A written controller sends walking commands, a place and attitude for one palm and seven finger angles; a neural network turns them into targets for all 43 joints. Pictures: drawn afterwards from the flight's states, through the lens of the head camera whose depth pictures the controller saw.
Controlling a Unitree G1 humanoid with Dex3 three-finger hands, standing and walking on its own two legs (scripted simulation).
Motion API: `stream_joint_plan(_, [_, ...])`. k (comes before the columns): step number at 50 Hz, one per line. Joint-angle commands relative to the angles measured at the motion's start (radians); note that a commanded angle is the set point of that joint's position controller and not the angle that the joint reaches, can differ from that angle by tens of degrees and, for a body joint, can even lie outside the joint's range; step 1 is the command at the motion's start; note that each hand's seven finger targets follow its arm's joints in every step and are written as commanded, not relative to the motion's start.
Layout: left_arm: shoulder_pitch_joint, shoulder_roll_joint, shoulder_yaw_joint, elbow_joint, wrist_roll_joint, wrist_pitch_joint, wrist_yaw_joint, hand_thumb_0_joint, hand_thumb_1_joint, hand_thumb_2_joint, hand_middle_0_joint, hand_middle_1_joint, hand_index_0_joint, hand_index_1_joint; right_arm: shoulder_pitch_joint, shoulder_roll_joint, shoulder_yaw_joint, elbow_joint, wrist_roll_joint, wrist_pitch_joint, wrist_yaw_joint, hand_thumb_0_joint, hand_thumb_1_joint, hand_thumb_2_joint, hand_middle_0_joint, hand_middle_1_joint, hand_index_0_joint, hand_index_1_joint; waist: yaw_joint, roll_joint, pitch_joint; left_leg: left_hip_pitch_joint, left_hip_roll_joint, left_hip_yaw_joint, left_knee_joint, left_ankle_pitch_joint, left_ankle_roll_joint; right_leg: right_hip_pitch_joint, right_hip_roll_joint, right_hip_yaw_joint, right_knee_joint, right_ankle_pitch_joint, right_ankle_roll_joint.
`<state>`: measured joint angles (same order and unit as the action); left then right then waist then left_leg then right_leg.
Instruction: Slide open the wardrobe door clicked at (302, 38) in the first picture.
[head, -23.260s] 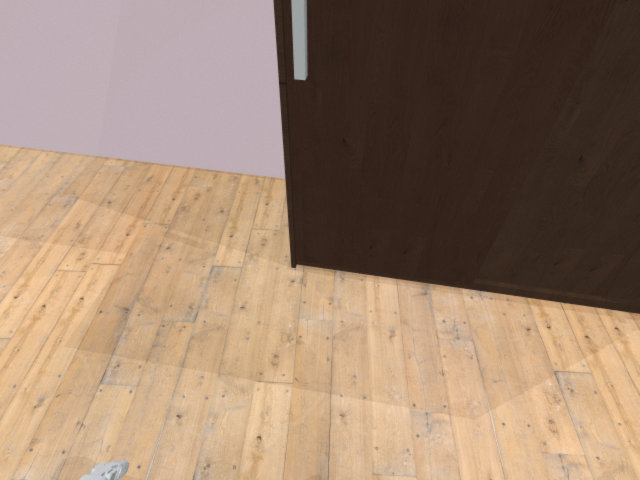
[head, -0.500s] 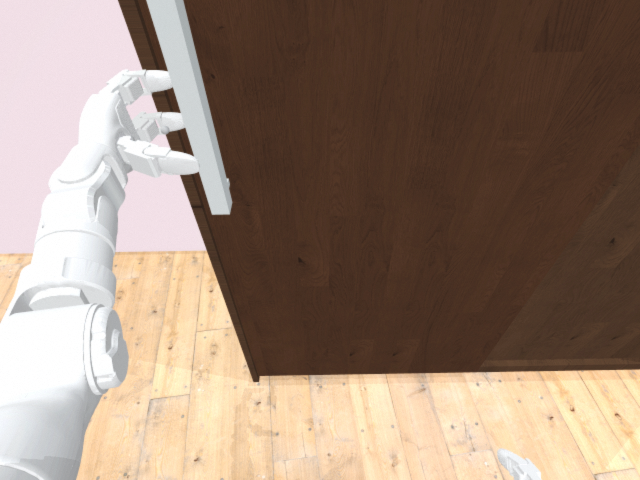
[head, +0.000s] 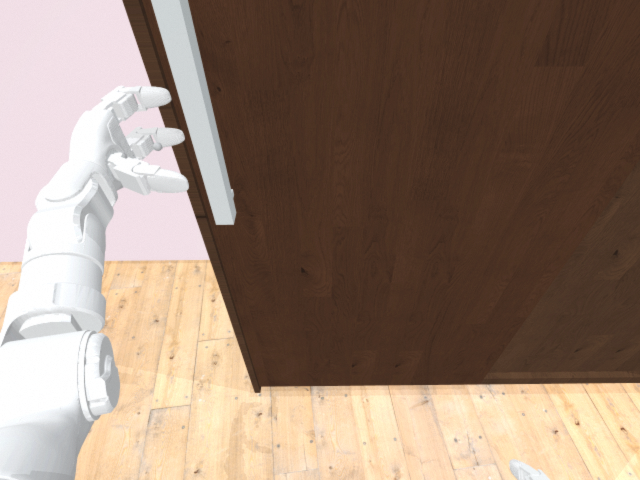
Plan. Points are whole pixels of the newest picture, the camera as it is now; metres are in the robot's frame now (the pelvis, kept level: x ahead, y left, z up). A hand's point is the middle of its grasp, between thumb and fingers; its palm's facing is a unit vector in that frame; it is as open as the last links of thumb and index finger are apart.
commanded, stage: feel for the door with the fingertips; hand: left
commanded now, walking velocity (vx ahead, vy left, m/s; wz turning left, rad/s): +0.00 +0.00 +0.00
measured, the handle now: (206, 117) +0.51 +0.15 +0.22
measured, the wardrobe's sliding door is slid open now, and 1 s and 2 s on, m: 0.00 0.00 0.00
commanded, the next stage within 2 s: slide the fingers in behind the handle in 0.80 s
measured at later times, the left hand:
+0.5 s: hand (188, 143) +0.46 +0.17 +0.21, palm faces +0.02 -1.00 +0.04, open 14.0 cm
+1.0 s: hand (181, 136) +0.46 +0.18 +0.22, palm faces +0.02 -1.00 +0.02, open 13.7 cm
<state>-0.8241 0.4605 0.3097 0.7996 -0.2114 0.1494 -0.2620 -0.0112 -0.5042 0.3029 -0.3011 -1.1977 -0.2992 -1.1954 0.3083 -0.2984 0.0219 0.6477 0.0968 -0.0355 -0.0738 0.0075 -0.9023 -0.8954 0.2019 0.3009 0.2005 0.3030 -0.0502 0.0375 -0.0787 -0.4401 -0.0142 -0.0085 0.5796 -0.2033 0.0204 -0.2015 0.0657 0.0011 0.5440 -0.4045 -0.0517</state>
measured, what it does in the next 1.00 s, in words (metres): stands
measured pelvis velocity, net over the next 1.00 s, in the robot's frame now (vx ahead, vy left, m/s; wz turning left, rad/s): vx -0.01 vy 0.00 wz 0.02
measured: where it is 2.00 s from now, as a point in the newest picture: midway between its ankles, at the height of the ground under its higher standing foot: outside the picture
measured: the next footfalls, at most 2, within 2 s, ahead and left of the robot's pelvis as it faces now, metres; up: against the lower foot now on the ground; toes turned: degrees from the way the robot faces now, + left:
none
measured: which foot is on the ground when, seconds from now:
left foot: down 0.00-1.00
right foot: down 0.00-1.00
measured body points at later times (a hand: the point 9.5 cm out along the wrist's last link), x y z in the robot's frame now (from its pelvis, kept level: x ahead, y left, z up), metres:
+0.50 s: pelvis +0.00 +0.00 +0.00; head +0.00 -0.01 +0.45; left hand +0.45 +0.22 +0.21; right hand +0.07 -0.26 -0.12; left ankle +0.06 +0.11 -0.73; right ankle -0.08 -0.09 -0.73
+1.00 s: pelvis -0.01 +0.00 +0.00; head +0.01 -0.01 +0.45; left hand +0.46 +0.23 +0.22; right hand +0.06 -0.27 -0.12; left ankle +0.06 +0.11 -0.73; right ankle -0.08 -0.09 -0.73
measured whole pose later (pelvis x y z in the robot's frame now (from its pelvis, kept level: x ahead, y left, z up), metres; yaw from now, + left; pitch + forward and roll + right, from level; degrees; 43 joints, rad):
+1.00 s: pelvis -0.01 +0.00 +0.00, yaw +1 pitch +5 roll -1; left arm -1.02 0.44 0.26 1.02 -0.17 0.06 -0.18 -0.01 -0.50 0.30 -0.36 -1.23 -0.35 -1.25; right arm 0.35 -0.29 0.02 0.69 0.07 -0.06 -0.06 0.01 -0.90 -0.90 0.20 0.30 0.20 0.30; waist -0.08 0.04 -0.06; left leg -0.50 -0.01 -0.03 0.60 -0.19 0.02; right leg -0.26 0.07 -0.02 0.57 -0.40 -0.05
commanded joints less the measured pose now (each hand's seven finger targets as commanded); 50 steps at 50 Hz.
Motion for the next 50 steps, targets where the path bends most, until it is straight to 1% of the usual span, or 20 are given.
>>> stream_joint_plan(1, [-0.537,0.218,0.002,-0.189,0.004,-0.051,0.023,0.000,-0.500,0.300,-0.300,-1.200,-0.300,-1.200,-0.016,-0.136,-0.049,-0.119,-0.002,-0.036,-0.010,0.000,-0.900,-0.900,0.200,0.300,0.200,0.300,-0.014,-0.008,-0.239,0.373,0.003,-0.032,0.001,0.188,0.047,-0.215,-0.032,0.002,-0.095,0.410,0.039])
stream_joint_plan(4, [-0.603,0.180,-0.031,-0.226,0.000,-0.085,0.035,0.000,-0.500,0.300,-0.300,-1.200,-0.300,-1.200,-0.019,-0.134,-0.047,-0.115,-0.006,-0.041,-0.010,0.000,-0.900,-0.900,0.200,0.300,0.200,0.300,-0.032,0.021,-0.265,0.416,0.008,-0.044,0.006,0.195,0.045,-0.234,-0.029,0.002,-0.094,0.389,0.034])
stream_joint_plan(7, [-0.616,0.173,-0.031,-0.202,-0.012,-0.110,0.041,0.000,-0.500,0.300,-0.300,-1.200,-0.300,-1.200,-0.007,-0.137,-0.047,-0.104,-0.010,-0.045,-0.015,0.000,-0.900,-0.900,0.200,0.300,0.200,0.300,-0.040,-0.016,-0.277,0.424,0.011,-0.047,0.009,0.193,0.046,-0.231,-0.029,0.000,-0.097,0.374,0.035])
stream_joint_plan(9, [-0.651,0.140,-0.049,-0.212,-0.009,-0.114,0.048,0.000,-0.500,0.300,-0.300,-1.200,-0.300,-1.200,-0.014,-0.132,-0.045,-0.100,-0.009,-0.054,-0.012,0.000,-0.900,-0.900,0.200,0.300,0.200,0.300,-0.037,0.014,-0.300,0.453,0.012,-0.055,0.007,0.196,0.041,-0.250,-0.026,-0.003,-0.089,0.362,0.030])
stream_joint_plan(13, [-0.603,0.199,0.015,-0.162,0.006,-0.107,0.081,0.000,-0.500,0.300,-0.300,-1.200,-0.300,-1.200,-0.005,-0.135,-0.043,-0.093,-0.017,-0.053,-0.005,0.000,-0.900,-0.900,0.200,0.300,0.200,0.300,-0.012,-0.009,-0.301,0.405,0.011,-0.050,0.001,0.190,0.041,-0.214,-0.029,-0.002,-0.086,0.373,0.031])
stream_joint_plan(15, [-0.601,0.154,-0.011,-0.164,0.011,-0.100,0.095,0.000,-0.500,0.300,-0.300,-1.200,-0.300,-1.200,-0.006,-0.128,-0.042,-0.099,-0.018,-0.053,0.000,0.000,-0.900,-0.900,0.200,0.300,0.200,0.300,-0.013,-0.011,-0.297,0.399,0.009,-0.046,-0.001,0.188,0.040,-0.214,-0.028,-0.006,-0.083,0.376,0.033])
stream_joint_plan(17, [-0.546,0.193,0.024,-0.167,0.018,-0.104,0.109,0.000,-0.500,0.300,-0.300,-1.200,-0.300,-1.200,0.006,-0.134,-0.046,-0.106,-0.020,-0.051,0.003,0.000,-0.900,-0.900,0.200,0.300,0.200,0.300,0.003,-0.034,-0.324,0.394,0.010,-0.045,0.002,0.218,0.043,-0.178,-0.026,-0.009,-0.078,0.398,0.032])
stream_joint_plan(18, [-0.567,0.206,0.034,-0.196,0.024,-0.106,0.115,0.000,-0.500,0.300,-0.300,-1.200,-0.300,-1.200,-0.002,-0.133,-0.045,-0.110,-0.022,-0.049,0.004,0.000,-0.900,-0.900,0.200,0.300,0.200,0.300,0.004,-0.013,-0.330,0.398,0.010,-0.043,0.000,0.225,0.042,-0.175,-0.027,-0.003,-0.075,0.418,0.032])
stream_joint_plan(22, [-0.560,0.246,0.062,-0.156,0.029,-0.110,0.119,0.000,-0.500,0.300,-0.300,-1.200,-0.300,-1.200,0.017,-0.136,-0.048,-0.107,-0.023,-0.037,-0.003,0.000,-0.900,-0.900,0.200,0.300,0.200,0.300,-0.008,-0.087,-0.275,0.335,0.007,-0.026,-0.001,0.201,0.050,-0.145,-0.029,0.002,-0.088,0.435,0.043])
stream_joint_plan(27, [-0.620,0.193,0.000,-0.157,0.032,-0.124,0.097,0.000,-0.500,0.300,-0.300,-1.200,-0.300,-1.200,0.031,-0.133,-0.054,-0.099,-0.020,-0.040,-0.008,0.000,-0.900,-0.900,0.200,0.300,0.200,0.300,-0.031,-0.026,-0.278,0.375,0.008,-0.024,0.005,0.203,0.048,-0.181,-0.027,0.004,-0.094,0.422,0.042])
stream_joint_plan(28, [-0.638,0.228,0.027,-0.164,0.035,-0.127,0.094,0.000,-0.500,0.300,-0.300,-1.200,-0.300,-1.200,0.028,-0.137,-0.055,-0.091,-0.018,-0.041,-0.007,0.000,-0.900,-0.900,0.200,0.300,0.200,0.300,-0.024,-0.003,-0.291,0.391,0.011,-0.028,0.003,0.210,0.045,-0.189,-0.025,0.008,-0.094,0.426,0.039])
stream_joint_plan(29, [-0.640,0.211,0.011,-0.173,0.034,-0.127,0.087,0.000,-0.500,0.300,-0.300,-1.200,-0.300,-1.200,0.027,-0.135,-0.054,-0.091,-0.018,-0.043,-0.006,0.000,-0.900,-0.900,0.200,0.300,0.200,0.300,-0.024,0.028,-0.300,0.404,0.010,-0.030,0.003,0.219,0.042,-0.192,-0.024,0.008,-0.091,0.430,0.035])
stream_joint_plan(33, [-0.613,0.214,0.024,-0.143,0.018,-0.123,0.073,0.000,-0.500,0.300,-0.300,-1.200,-0.300,-1.200,0.035,-0.138,-0.056,-0.085,-0.017,-0.045,-0.008,0.000,-0.900,-0.900,0.200,0.300,0.200,0.300,-0.021,-0.011,-0.293,0.389,0.008,-0.025,0.009,0.227,0.047,-0.183,-0.024,0.009,-0.094,0.458,0.040])
stream_joint_plan(37, [-0.674,0.183,-0.020,-0.085,0.020,-0.121,0.075,0.000,-0.500,0.300,-0.300,-1.200,-0.300,-1.200,0.055,-0.138,-0.055,-0.071,-0.018,-0.043,-0.009,0.000,-0.900,-0.900,0.200,0.300,0.200,0.300,-0.052,-0.037,-0.246,0.361,0.007,-0.027,0.005,0.186,0.051,-0.207,-0.029,0.004,-0.102,0.412,0.044])
stream_joint_plan(40, [-0.711,0.198,-0.008,-0.063,0.032,-0.126,0.081,0.000,-0.500,0.300,-0.300,-1.200,-0.300,-1.200,0.057,-0.141,-0.057,-0.060,-0.019,-0.048,-0.004,0.000,-0.900,-0.900,0.200,0.300,0.200,0.300,-0.051,0.008,-0.257,0.378,0.007,-0.033,0.012,0.182,0.046,-0.245,-0.026,0.008,-0.097,0.393,0.040])
stream_joint_plan(43, [-0.731,0.216,0.002,-0.026,0.035,-0.141,0.084,0.000,-0.500,0.300,-0.300,-1.200,-0.300,-1.200,0.067,-0.145,-0.055,-0.052,-0.022,-0.048,-0.002,0.000,-0.900,-0.900,0.200,0.300,0.200,0.300,-0.055,-0.016,-0.262,0.363,0.007,-0.036,0.017,0.175,0.047,-0.245,-0.028,0.012,-0.093,0.396,0.044])
stream_joint_plan(46, [-0.803,0.188,-0.035,-0.003,0.040,-0.157,0.081,0.000,-0.500,0.300,-0.300,-1.200,-0.300,-1.200,0.078,-0.144,-0.054,-0.043,-0.025,-0.052,-0.001,0.000,-0.900,-0.900,0.200,0.300,0.200,0.300,-0.077,-0.003,-0.256,0.361,0.008,-0.043,0.017,0.146,0.043,-0.277,-0.029,0.009,-0.093,0.350,0.042])
stream_joint_plan(47, [-0.777,0.181,-0.033,0.000,0.036,-0.167,0.084,0.000,-0.500,0.300,-0.300,-1.200,-0.300,-1.200,0.086,-0.144,-0.057,-0.048,-0.027,-0.054,0.000,0.000,-0.900,-0.900,0.200,0.300,0.200,0.300,-0.071,-0.023,-0.278,0.369,0.008,-0.044,0.021,0.159,0.048,-0.262,-0.029,0.003,-0.089,0.351,0.042])
stream_joint_plan(49, [-0.753,0.159,-0.041,-0.037,0.038,-0.176,0.081,0.000,-0.500,0.300,-0.300,-1.200,-0.300,-1.200,0.069,-0.141,-0.057,-0.057,-0.024,-0.061,0.005,0.000,-0.900,-0.900,0.200,0.300,0.200,0.300,-0.053,0.037,-0.328,0.414,0.008,-0.046,0.024,0.190,0.041,-0.265,-0.025,0.003,-0.076,0.367,0.034])
stream_joint_plan(50, [-0.744,0.162,-0.031,-0.025,0.033,-0.177,0.082,0.000,-0.500,0.300,-0.300,-1.200,-0.300,-1.200,0.071,-0.141,-0.056,-0.055,-0.025,-0.062,0.005,0.000,-0.900,-0.900,0.200,0.300,0.200,0.300,-0.055,0.013,-0.311,0.413,0.010,-0.050,0.024,0.183,0.042,-0.273,-0.023,0.002,-0.082,0.358,0.035])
